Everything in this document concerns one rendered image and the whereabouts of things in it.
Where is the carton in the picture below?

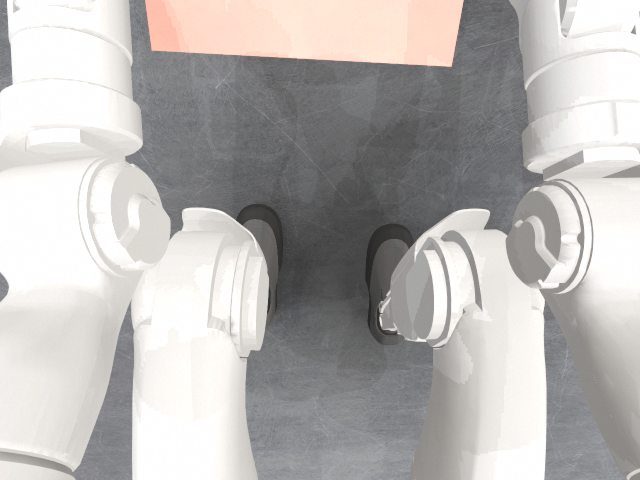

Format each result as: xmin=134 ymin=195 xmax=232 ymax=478
xmin=145 ymin=0 xmax=464 ymax=67

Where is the right robot upper arm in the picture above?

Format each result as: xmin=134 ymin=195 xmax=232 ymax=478
xmin=506 ymin=178 xmax=640 ymax=480

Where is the left robot forearm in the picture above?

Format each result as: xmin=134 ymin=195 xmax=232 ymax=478
xmin=0 ymin=0 xmax=143 ymax=172

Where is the robot right thigh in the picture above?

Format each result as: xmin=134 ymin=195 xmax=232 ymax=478
xmin=406 ymin=229 xmax=547 ymax=480

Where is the left robot upper arm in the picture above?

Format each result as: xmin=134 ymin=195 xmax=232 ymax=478
xmin=0 ymin=157 xmax=171 ymax=480

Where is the right robot forearm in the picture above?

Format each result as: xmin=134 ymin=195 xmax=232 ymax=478
xmin=509 ymin=0 xmax=640 ymax=181

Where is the robot right shin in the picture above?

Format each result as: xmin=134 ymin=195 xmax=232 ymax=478
xmin=379 ymin=209 xmax=545 ymax=342

